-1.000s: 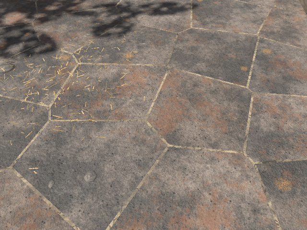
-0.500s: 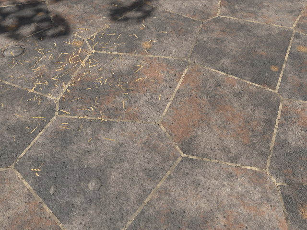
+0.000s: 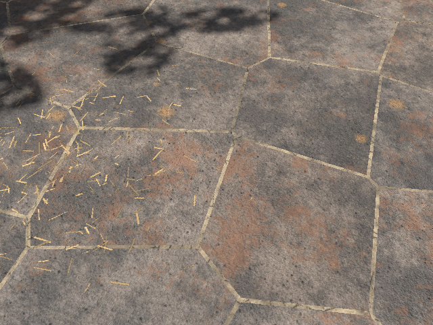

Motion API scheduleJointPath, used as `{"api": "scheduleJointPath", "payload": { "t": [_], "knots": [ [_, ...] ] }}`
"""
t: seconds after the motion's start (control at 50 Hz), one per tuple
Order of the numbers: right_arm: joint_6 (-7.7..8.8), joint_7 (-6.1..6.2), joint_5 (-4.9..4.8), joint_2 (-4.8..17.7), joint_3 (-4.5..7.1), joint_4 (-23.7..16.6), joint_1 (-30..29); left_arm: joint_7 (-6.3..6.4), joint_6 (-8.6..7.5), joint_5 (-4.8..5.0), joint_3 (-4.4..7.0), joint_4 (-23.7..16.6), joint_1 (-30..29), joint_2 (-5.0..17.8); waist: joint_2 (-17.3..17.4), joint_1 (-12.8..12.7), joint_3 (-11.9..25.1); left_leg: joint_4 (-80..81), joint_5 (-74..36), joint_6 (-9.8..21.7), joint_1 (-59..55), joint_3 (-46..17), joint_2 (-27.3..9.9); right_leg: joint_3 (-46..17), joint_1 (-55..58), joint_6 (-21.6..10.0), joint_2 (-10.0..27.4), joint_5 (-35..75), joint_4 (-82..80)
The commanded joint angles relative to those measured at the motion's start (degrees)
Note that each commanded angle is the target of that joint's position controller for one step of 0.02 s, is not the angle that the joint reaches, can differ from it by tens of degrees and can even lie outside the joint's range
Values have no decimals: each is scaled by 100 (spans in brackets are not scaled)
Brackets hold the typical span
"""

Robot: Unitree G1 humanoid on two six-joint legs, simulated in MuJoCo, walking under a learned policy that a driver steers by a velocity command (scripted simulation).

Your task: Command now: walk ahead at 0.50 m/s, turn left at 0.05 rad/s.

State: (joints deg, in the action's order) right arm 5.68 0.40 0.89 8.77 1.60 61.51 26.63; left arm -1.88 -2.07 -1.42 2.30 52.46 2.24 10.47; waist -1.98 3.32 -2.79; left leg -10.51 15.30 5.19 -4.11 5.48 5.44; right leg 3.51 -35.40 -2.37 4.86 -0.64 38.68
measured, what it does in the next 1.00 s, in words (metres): walks ahead, turning left: right foot, then left foot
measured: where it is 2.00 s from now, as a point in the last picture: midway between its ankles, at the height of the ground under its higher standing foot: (98, 210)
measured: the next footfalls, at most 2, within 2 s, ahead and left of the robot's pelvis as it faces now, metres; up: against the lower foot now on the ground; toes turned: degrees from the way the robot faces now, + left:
right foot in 0.12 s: +0.25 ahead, -0.10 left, +0.00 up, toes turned -2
left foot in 0.66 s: +0.48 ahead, +0.13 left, +0.00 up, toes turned +25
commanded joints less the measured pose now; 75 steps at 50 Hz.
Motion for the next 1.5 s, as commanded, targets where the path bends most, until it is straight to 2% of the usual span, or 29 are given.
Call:
{"api": "scheduleJointPath", "payload": {
  "t": [0.02,0.08,0.12,0.14,0.16,0.18,0.22,0.26,0.36,0.46,0.54,0.6,0.66,0.68,0.7,0.72,0.76,0.82,0.92,1.1,1.16,1.2,1.22,1.24,1.26,1.28,1.3,1.36,1.5],
  "knots": [
    [16,64,39,760,124,-30,509,14,-108,12,26,-520,-711,298,524,28,-418,2,-3423,583,-91,-782,-1737,156,-115,-128,-204,-127,-374],
    [-15,99,81,934,167,-71,226,78,-205,25,101,-451,-156,462,605,-346,-133,-890,-5141,507,-267,-826,-1776,184,825,-346,-543,-830,-751],
    [-28,58,11,961,169,-149,-11,195,-326,-64,260,51,1539,786,443,-1057,759,-2786,-4752,337,567,-672,-1437,-7,3119,-605,-471,-516,-1290],
    [-10,8,-147,605,75,-396,72,281,-363,-239,411,149,2433,1370,-249,-1222,1606,-4611,-2489,163,2095,-414,-954,-1720,4830,-966,1049,-1071,-1394],
    [-66,34,-289,309,61,-365,746,208,-301,-220,467,103,2360,1616,-1011,-868,2168,-6218,1650,68,3543,-417,-134,-3898,5568,-1549,2297,-1047,-2002],
    [-138,67,-124,866,225,-348,227,175,-234,-47,387,15,1846,1173,-63,-764,1505,-6483,1094,140,3817,-887,-548,-3523,4797,-1345,1939,-1681,-2196],
    [-148,7,-49,615,226,-522,-378,159,-291,-10,212,-84,1031,569,81,-462,288,-6003,283,118,3746,-868,-933,-2030,3280,-911,1447,-1374,-2705],
    [-305,-85,82,477,253,-523,-291,233,-359,28,147,39,1106,363,-155,-225,79,-5757,90,20,3415,-811,-1072,-1153,2672,-637,1108,-813,-2894],
    [-520,-217,101,379,268,-889,-1002,262,-524,45,187,200,1630,559,-153,-159,-86,-5389,-694,-122,4092,-638,-1206,-177,2710,-588,996,10,-3107],
    [-499,-325,79,360,184,-1329,-2089,282,-528,34,164,266,1925,603,-171,-338,-307,-3710,-1579,-178,4129,-246,-1102,590,2937,-512,813,708,-3078],
    [-488,-383,115,428,152,-1634,-2721,343,-461,20,207,384,2339,792,-171,-525,-373,-2866,-1345,33,4029,152,-953,893,3704,-505,1055,1390,-2872],
    [-485,-366,137,572,214,-1673,-2576,397,-351,-5,249,389,2319,960,-324,-361,-169,-2612,-587,336,3521,421,-565,1171,4198,-436,1141,3410,-2078],
    [-407,-261,167,913,410,-1253,-1031,368,-181,5,321,279,2159,1215,-248,315,740,-1973,-177,755,1624,425,11,1328,3879,-305,1092,3865,505],
    [-369,-178,243,1416,583,-1078,-261,337,-173,21,285,97,2101,1093,288,646,1289,-1615,366,1062,234,-825,-819,1333,2644,-110,913,1997,2231],
    [-426,-146,142,2014,721,-1235,-560,214,-236,103,221,-394,2074,573,1758,185,1630,-895,463,1928,-1322,-4166,-2375,873,-39,287,-504,-2949,4429],
    [-513,-115,63,2003,699,-1284,-412,174,-322,66,264,-591,1371,982,669,406,1561,-445,1,1921,-1226,-4462,-2474,-340,-732,239,-417,-2711,4633],
    [-463,-45,2,1421,543,-1218,-920,170,-441,130,203,-594,1250,821,-7,-51,416,-393,-1290,1503,122,-3048,-2146,-460,-619,170,111,-1808,3714],
    [-279,-6,-88,1130,417,-1293,-1234,157,-148,-142,202,-566,1467,761,70,-474,366,-290,-2386,1205,1008,-2187,-1494,-517,221,351,263,-1715,2909],
    [-178,-44,-106,1397,454,-1224,-616,92,57,-134,161,-966,587,734,323,-270,114,-90,-2482,1008,1119,-2041,-1190,-328,-320,587,214,-929,1844],
    [-236,28,-21,1458,437,-1209,261,14,-42,-48,24,-1669,-1000,777,592,294,-26,-579,-3164,810,57,-2457,-1209,-322,-665,439,-265,-142,18],
    [-233,89,6,1608,470,-1313,17,38,-125,-7,34,-1722,-697,934,712,27,18,-920,-3651,588,167,-2620,-1282,-402,289,231,-444,-399,-638],
    [-187,34,-2,1757,499,-1422,-350,153,-199,13,155,-1369,550,1224,619,-546,576,-2063,-4734,310,602,-2463,-996,-282,2111,13,-744,-711,-993],
    [-138,-28,-56,1677,480,-1475,-462,237,-275,-41,226,-1206,1413,1414,385,-990,1098,-3267,-4074,186,1237,-2264,-658,-621,3456,-167,-310,-633,-1212],
    [-104,-58,-191,1106,339,-1708,-244,341,-283,-210,331,-1227,2183,1910,-484,-1104,2049,-5050,-1608,32,2322,-1723,-162,-2347,4919,-487,1285,-1695,-1346],
    [-138,-37,-207,1097,325,-1858,254,301,-197,-170,375,-1262,1821,2073,-1686,-570,2409,-6136,1613,-23,3534,-1321,377,-4854,5234,-1043,2203,-1691,-2136],
    [-246,7,-14,1393,358,-1640,172,261,-131,-92,299,-1371,1343,1537,-651,-401,1526,-6590,1180,-19,3923,-1335,-170,-4453,4401,-1069,2042,-2322,-2160],
    [-285,-51,45,1360,346,-1626,-222,246,-124,-48,178,-1392,1047,1056,1,-409,773,-6413,723,-63,3906,-1223,-380,-3456,3598,-969,1711,-2231,-2270],
    [-450,-213,128,1148,311,-1714,-495,243,-227,-42,115,-1150,1086,899,-311,-235,188,-5816,374,-156,3589,-1054,-746,-1722,2584,-640,1058,-921,-2680],
    [-540,-402,123,948,207,-2222,-1626,146,-418,23,174,-814,1640,1016,-252,-343,62,-4841,-694,-301,4383,-926,-894,-383,2863,-739,976,346,-3049]
  ]
}}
